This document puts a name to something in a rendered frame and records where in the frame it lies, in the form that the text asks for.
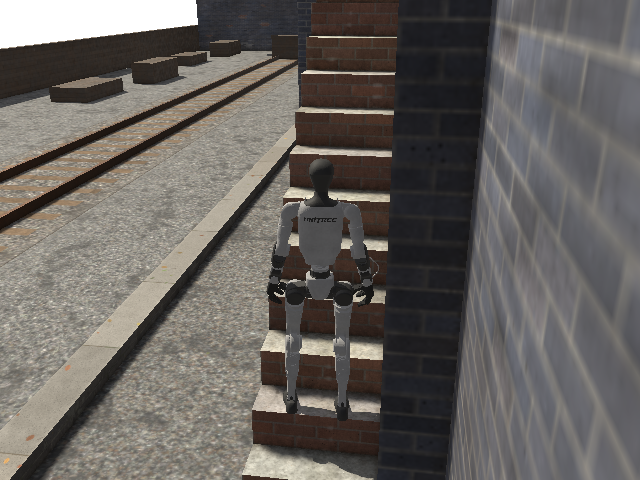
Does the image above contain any robot left upper arm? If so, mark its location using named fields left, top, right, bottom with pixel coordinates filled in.
left=274, top=201, right=300, bottom=257

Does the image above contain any robot left forearm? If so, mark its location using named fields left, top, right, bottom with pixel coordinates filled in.
left=268, top=241, right=286, bottom=284

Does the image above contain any robot right forearm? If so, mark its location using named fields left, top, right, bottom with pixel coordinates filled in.
left=355, top=244, right=373, bottom=287

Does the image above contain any robot right upper arm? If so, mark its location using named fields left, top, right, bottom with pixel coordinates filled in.
left=342, top=202, right=366, bottom=259

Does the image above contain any right robot hand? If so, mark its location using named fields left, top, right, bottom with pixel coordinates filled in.
left=353, top=283, right=374, bottom=307

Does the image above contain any robot left thigh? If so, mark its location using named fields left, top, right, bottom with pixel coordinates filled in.
left=285, top=279, right=306, bottom=353

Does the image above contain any right robot foot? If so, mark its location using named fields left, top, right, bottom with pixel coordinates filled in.
left=334, top=394, right=349, bottom=421

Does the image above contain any left robot hand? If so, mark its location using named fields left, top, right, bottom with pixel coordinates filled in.
left=266, top=281, right=287, bottom=304

